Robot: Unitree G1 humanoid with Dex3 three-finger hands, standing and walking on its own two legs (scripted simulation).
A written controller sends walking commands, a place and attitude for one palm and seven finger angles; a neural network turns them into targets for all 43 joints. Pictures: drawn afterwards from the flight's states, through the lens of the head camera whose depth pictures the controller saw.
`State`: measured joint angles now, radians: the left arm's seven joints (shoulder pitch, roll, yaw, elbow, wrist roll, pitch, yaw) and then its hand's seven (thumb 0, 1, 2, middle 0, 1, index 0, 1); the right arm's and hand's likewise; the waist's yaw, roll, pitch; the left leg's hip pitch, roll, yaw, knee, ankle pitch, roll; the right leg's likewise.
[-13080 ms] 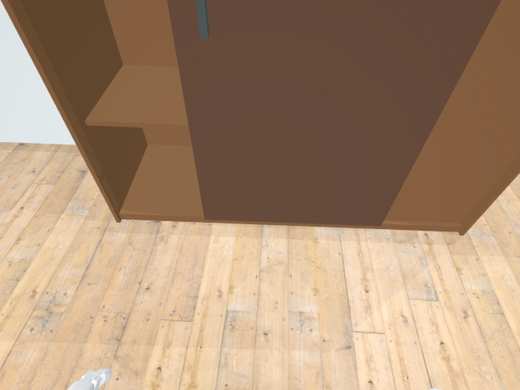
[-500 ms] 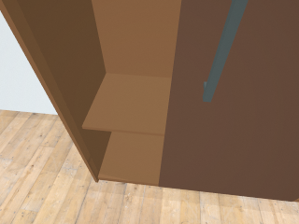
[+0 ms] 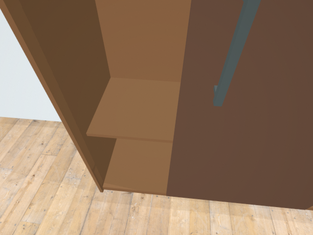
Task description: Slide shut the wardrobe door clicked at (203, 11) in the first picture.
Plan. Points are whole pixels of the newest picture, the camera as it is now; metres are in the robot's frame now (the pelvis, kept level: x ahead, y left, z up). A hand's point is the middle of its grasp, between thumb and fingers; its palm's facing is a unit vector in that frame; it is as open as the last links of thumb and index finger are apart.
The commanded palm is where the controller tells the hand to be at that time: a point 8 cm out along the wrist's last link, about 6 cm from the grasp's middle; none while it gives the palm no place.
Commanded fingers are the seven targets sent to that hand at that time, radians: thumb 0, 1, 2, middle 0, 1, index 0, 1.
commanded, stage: look again from close up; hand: right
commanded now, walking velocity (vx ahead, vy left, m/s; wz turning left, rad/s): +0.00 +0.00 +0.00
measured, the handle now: (229, 56) +0.44 -0.14 +0.26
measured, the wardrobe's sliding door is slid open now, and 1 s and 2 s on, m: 0.41 0.41 0.41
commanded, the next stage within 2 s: raise the hand with hooked fingers in 0.08 s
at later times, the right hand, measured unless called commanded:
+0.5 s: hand (233, 201) +0.20 -0.15 +0.05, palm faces +0.01 +1.00 -0.02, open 8.0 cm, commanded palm +0.11 -0.23 +0.00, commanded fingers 0.00 -0.50 -0.73 0.23 0.56 0.23 0.56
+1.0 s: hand (269, 196) +0.20 -0.21 +0.09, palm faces +0.00 +1.00 -0.07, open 11.0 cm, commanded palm +0.15 -0.26 +0.11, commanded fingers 0.00 0.08 -0.48 0.27 0.93 0.27 0.93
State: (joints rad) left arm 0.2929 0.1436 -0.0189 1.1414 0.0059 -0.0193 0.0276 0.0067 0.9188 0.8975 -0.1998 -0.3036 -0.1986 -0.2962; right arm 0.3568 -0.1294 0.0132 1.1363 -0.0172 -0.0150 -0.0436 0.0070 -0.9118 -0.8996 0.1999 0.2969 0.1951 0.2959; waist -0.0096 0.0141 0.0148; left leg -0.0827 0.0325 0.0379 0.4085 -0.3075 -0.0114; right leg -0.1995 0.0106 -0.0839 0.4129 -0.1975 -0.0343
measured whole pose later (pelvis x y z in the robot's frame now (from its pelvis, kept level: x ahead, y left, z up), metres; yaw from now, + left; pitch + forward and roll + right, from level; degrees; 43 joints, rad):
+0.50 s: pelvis -0.03 +0.02 -0.03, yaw -1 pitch +4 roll +0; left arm 0.18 0.26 0.03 0.67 -0.02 -0.28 0.03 0.01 0.91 0.90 -0.20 -0.30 -0.20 -0.30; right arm 0.31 -0.19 -0.13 0.05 0.26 -0.36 0.20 0.02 -0.76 -0.82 0.21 0.41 0.20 0.41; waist 0.04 -0.02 -0.10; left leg -0.41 0.02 0.05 0.76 -0.42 0.02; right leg -0.51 -0.02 -0.06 0.72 -0.28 -0.01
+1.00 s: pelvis -0.04 +0.02 -0.02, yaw -1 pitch +1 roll +1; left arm 0.25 0.22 -0.08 0.65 -0.05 -0.29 0.09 0.01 0.90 0.90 -0.21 -0.30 -0.21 -0.30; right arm 0.19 -0.37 -0.31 0.03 0.37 -0.06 0.37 0.01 -0.15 -0.58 0.26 0.78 0.25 0.78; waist 0.00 -0.07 -0.04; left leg -0.31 -0.02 0.09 0.67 -0.38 0.03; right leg -0.45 -0.05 -0.02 0.70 -0.26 0.00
